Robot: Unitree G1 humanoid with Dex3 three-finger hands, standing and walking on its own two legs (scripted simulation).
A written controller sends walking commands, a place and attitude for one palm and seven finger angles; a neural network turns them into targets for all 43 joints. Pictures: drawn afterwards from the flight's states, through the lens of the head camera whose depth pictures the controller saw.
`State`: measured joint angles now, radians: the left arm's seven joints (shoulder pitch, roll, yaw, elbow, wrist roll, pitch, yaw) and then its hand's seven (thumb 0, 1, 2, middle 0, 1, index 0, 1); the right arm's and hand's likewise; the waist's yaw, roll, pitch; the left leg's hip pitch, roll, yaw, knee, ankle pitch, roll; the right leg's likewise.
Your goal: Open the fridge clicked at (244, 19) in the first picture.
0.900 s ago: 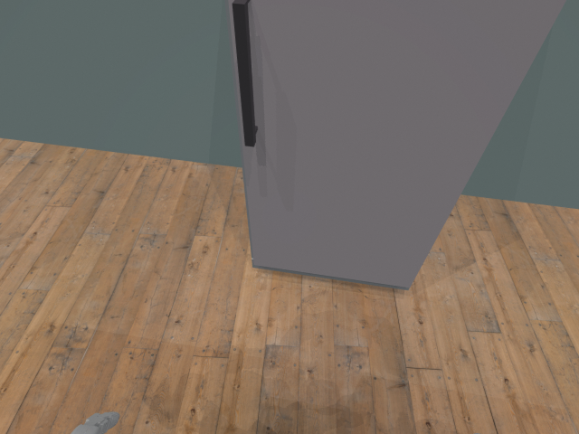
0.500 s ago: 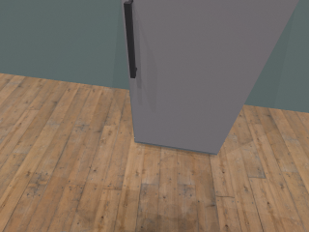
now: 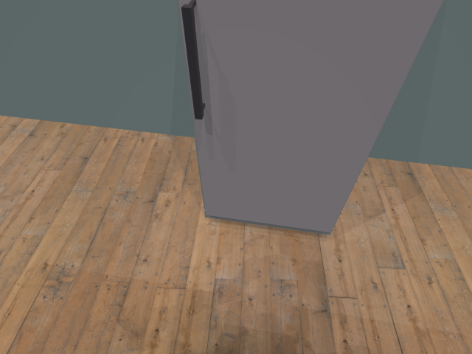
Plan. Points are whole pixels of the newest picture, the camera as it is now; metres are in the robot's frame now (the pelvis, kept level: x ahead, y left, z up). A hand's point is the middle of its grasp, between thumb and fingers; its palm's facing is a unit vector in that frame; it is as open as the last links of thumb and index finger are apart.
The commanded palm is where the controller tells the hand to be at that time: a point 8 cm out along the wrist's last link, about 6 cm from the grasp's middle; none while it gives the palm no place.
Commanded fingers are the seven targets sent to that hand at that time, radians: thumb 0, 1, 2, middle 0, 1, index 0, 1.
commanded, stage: look at it before walking up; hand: left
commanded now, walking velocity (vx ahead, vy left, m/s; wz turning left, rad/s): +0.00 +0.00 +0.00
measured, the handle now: (196, 65) +0.80 +0.16 +0.10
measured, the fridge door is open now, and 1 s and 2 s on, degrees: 0 0 0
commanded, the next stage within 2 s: turn to face it in 0.54 s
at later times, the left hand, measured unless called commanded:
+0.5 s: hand out of the picture +0.08 +0.24 -0.16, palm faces -0.02 -0.95 -0.32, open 7.4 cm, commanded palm none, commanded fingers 0.00 0.90 0.90 -0.20 -0.30 -0.20 -0.30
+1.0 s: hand out of the picture +0.07 +0.22 -0.17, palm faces -0.05 -0.96 -0.27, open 7.4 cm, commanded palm none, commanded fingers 0.00 0.90 0.90 -0.20 -0.30 -0.20 -0.30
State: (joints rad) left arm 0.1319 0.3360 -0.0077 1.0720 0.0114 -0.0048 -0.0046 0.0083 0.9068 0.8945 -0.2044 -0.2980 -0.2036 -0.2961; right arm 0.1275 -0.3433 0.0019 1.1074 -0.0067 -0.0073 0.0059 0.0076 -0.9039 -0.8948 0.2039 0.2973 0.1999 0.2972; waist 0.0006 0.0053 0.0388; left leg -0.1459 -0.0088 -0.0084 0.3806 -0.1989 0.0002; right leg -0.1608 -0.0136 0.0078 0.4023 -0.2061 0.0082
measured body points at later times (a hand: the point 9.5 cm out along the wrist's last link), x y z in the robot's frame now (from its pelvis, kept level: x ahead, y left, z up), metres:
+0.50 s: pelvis +0.01 +0.00 +0.00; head +0.02 +0.00 +0.45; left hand +0.08 +0.29 -0.13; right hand +0.09 -0.30 -0.13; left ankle +0.01 +0.12 -0.74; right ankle +0.01 -0.12 -0.74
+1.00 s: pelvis +0.02 +0.00 +0.00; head +0.02 +0.00 +0.45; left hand +0.08 +0.27 -0.15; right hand +0.06 -0.27 -0.15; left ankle +0.01 +0.12 -0.74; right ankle +0.01 -0.12 -0.74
